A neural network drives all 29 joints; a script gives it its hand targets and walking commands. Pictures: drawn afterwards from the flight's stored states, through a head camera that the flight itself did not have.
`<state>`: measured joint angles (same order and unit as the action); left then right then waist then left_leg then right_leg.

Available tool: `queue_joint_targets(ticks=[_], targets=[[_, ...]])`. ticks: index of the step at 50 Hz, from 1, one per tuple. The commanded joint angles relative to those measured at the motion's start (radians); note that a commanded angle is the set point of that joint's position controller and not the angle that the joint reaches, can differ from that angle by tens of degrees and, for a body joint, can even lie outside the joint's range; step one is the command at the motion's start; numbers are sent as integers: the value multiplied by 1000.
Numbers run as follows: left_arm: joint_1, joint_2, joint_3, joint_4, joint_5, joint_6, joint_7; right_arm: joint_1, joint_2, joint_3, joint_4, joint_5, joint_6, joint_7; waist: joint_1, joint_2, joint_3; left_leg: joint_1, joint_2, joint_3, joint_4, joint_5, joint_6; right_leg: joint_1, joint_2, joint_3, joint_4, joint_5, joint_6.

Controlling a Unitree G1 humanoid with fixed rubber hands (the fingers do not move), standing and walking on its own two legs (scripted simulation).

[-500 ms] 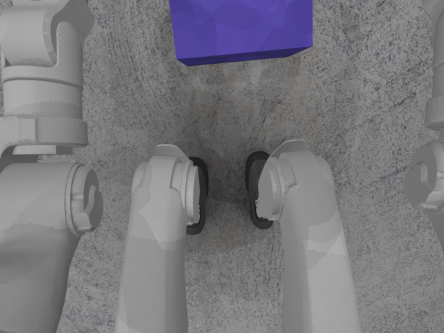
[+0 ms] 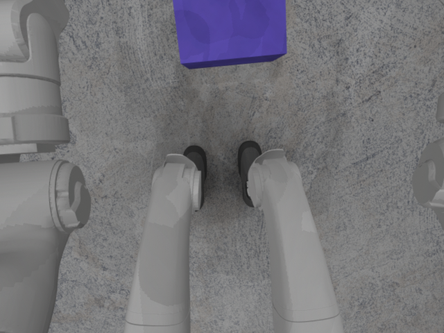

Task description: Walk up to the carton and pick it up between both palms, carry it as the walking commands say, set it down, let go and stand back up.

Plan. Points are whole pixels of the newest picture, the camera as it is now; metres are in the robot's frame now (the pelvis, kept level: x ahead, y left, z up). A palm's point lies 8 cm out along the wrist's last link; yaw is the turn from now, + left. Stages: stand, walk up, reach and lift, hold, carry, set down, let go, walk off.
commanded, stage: set down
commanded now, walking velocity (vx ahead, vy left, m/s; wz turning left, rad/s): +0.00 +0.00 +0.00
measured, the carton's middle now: (228, 11) +0.59 -0.02 -0.50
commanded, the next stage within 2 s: let go in 0.28 s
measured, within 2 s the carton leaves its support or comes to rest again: neither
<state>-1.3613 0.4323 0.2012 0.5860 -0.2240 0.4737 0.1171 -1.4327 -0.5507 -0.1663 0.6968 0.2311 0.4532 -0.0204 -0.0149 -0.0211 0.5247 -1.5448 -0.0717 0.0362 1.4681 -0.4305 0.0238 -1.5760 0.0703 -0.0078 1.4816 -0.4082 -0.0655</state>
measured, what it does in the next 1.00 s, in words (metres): rises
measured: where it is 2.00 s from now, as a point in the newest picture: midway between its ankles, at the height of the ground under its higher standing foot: (223, 187)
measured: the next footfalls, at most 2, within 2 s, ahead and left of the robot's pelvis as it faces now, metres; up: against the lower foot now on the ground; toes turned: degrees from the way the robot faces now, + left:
none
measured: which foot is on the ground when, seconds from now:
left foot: down 0.00-1.00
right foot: down 0.00-1.00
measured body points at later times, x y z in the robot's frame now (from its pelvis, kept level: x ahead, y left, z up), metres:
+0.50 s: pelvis +0.03 +0.00 +0.10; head +0.38 -0.01 +0.37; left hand +0.55 +0.20 -0.05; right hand +0.55 -0.23 -0.05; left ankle +0.12 +0.10 -0.55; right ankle +0.12 -0.08 -0.55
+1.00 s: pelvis +0.08 +0.02 +0.16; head +0.24 +0.03 +0.58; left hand +0.37 +0.24 +0.06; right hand +0.37 -0.21 +0.07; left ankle +0.12 +0.10 -0.55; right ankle +0.12 -0.08 -0.55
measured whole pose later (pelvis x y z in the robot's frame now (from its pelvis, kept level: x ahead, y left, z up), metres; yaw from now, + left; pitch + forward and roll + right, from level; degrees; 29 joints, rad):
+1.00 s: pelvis +0.08 +0.02 +0.16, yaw +0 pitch +13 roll -1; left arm -0.19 0.21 0.10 0.47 -0.01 0.15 -0.01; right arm -0.20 -0.20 -0.11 0.50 -0.01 0.13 0.03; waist 0.00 -0.01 0.14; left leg -0.69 -0.07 -0.04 0.77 -0.30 0.05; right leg -0.68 0.08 0.02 0.73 -0.27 -0.03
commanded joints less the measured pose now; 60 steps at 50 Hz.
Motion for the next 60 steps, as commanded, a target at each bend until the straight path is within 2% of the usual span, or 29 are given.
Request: queue_joint_targets(ticks=[1, 2, 3, 4, 9, 12, 13, 14, 16, 18, 19, 20, 21, 22, 23, 26, 27, 29, 30, 32, 37, 40, 43, 47, 50, 53, 55, 59, 60], targets=[[-410, 250, 65, -278, 14, -65, 0, -383, -248, -62, -244, -1, -58, -5, 33, -50, -2261, 532, -6, -24, -195, 313, -2, 1120, -27, 121, -167, 578, 28], [-390, 238, 55, -166, 22, -65, -8, -378, -239, -60, -152, -13, -59, -5, 35, -50, -2087, 466, 8, -31, -228, 257, -2, 1057, -36, 132, -199, 518, 29], [-367, 239, 65, -237, 33, -71, -14, -348, -220, -69, -219, -11, -65, -11, 31, -44, -2177, 540, 1, -29, -257, 292, 0, 1154, -31, 132, -225, 558, 28], [-365, 221, 55, -167, 27, -71, -18, -344, -214, -63, -144, -16, -64, -7, 40, -22, -2110, 497, 2, -26, -273, 265, -3, 1139, -37, 142, -237, 543, 30], [-373, 232, 91, -171, 64, -115, -35, -375, -184, -37, -181, -25, -101, -6, 75, -58, -2110, 501, 2, -31, -388, 288, 3, 1279, -47, 170, -329, 629, 35], [-361, 161, 60, -63, 81, -146, -46, -333, -139, -56, -39, -55, -139, -1, 41, -7, -1985, 567, 14, -52, -432, 320, -14, 1192, -48, 144, -380, 609, 33], [-307, 112, 43, 31, 82, -147, -51, -303, -126, -42, 25, -81, -148, 8, 13, -35, -1940, 561, 15, -55, -432, 302, -19, 1189, -48, 138, -401, 586, 32], [-347, 133, 63, -60, 94, -173, -46, -312, -140, -66, -13, -92, -165, 7, 9, -22, -1970, 584, 12, -54, -435, 351, -22, 1191, -46, 144, -390, 653, 31], [-288, 136, 88, 13, 129, -184, -49, -300, -121, -62, -23, -98, -181, 7, 36, -34, -1971, 633, 14, -59, -443, 376, -17, 1203, -41, 139, -411, 635, 41], [-232, 119, 68, 2, 136, -194, -46, -198, -110, -80, 35, -131, -186, 11, 21, 0, -1994, 698, 11, -70, -444, 426, -22, 1226, -41, 138, -412, 682, 37], [-204, 128, 78, -19, 142, -203, -41, -186, -85, -62, -19, -115, -195, 10, 41, -24, -2004, 730, 13, -71, -451, 474, -16, 1225, -38, 141, -420, 707, 41], [-136, 118, 70, -26, 160, -205, -42, -108, -94, -71, 8, -134, -194, 8, 37, 10, -2032, 747, 13, -62, -457, 478, -28, 1251, -36, 126, -418, 717, 42], [-102, 123, 66, -51, 152, -201, -41, -81, -122, -85, -41, -159, -197, -1, 8, -17, -2052, 782, 9, -72, -457, 501, -21, 1275, -34, 123, -425, 737, 43], [-10, 165, 68, -169, 160, -206, -40, -6, -109, -72, -177, -158, -198, -10, 19, -45, -2199, 861, 3, -72, -449, 565, -14, 1380, -31, 131, -421, 822, 46], [-14, 151, 43, -151, 152, -195, -38, 18, -102, -72, -125, -160, -188, -16, 5, -10, -2103, 774, 11, -72, -481, 531, -11, 1413, -48, 146, -424, 837, 43], [177, 140, 3, -322, 140, -179, -30, 158, -94, -57, -367, -171, -176, -16, 27, 14, -2225, 915, 6, -70, -484, 614, -12, 1481, -43, 138, -427, 887, 47], [189, 146, 17, -359, 129, -167, -35, 181, -96, -54, -398, -176, -166, -17, 12, -5, -2192, 832, 2, -69, -487, 569, -2, 1518, -49, 149, -426, 885, 44], [327, 158, 12, -487, 135, -170, -30, 349, -60, -31, -486, -164, -156, -17, 40, -11, -2212, 921, 4, -75, -505, 633, -4, 1564, -49, 150, -445, 920, 47], [334, 134, 27, -445, 135, -168, -33, 348, -45, -45, -450, -160, -152, -14, 38, -40, -2067, 819, 7, -77, -517, 583, 6, 1529, -52, 157, -455, 902, 50], [429, 121, -4, -510, 125, -177, -39, 427, -22, -42, -573, -154, -166, -9, 37, -26, -2102, 925, 16, -96, -525, 632, 3, 1541, -52, 150, -465, 927, 46], [679, 41, -18, -501, 133, -223, -65, 715, 33, -23, -566, -164, -210, 5, 16, 2, -1876, 1086, 38, -119, -576, 630, -19, 1443, -43, 135, -588, 775, 44], [830, 11, -33, -519, 157, -278, -75, 883, 81, -23, -584, -183, -260, 12, 24, 19, -1785, 1158, 41, -134, -602, 707, -23, 1437, -38, 129, -619, 790, 42], [892, -43, -50, -424, 177, -325, -91, 969, 135, -22, -464, -206, -314, 28, 8, 53, -1485, 1162, 53, -143, -648, 692, -28, 1285, -40, 120, -688, 677, 49], [1061, -99, -54, -282, 219, -370, -118, 1115, 191, 1, -344, -247, -369, 46, 13, 28, -1108, 1148, 77, -130, -786, 415, -38, 1202, -54, 100, -808, 379, 55], [1103, -114, -80, -245, 223, -391, -129, 1183, 215, -11, -306, -247, -392, 58, -5, 78, -930, 1190, 101, -133, -850, 307, -42, 1146, -60, 67, -864, 242, 49], [1320, -144, -105, -270, 228, -412, -130, 1384, 230, 17, -334, -282, -408, 61, -14, 64, -914, 1311, 106, -122, -926, 282, -45, 1290, -59, 54, -925, 241, 45], [1296, -127, -95, -260, 234, -413, -133, 1349, 233, 26, -327, -285, -404, 63, 6, 79, -773, 1279, 107, -119, -967, 188, -39, 1275, -66, 40, -953, 163, 48], [1325, -116, -99, -310, 225, -422, -142, 1343, 222, 41, -408, -281, -410, 73, -5, 32, -601, 1234, 110, -124, -1021, 118, -17, 1329, -56, 22, -970, 133, 50], [1427, -128, -108, -330, 233, -420, -144, 1443, 232, 50, -419, -282, -407, 79, -4, 60, -632, 1287, 116, -125, -1043, 130, -17, 1402, -60, 24, -978, 158, 50]])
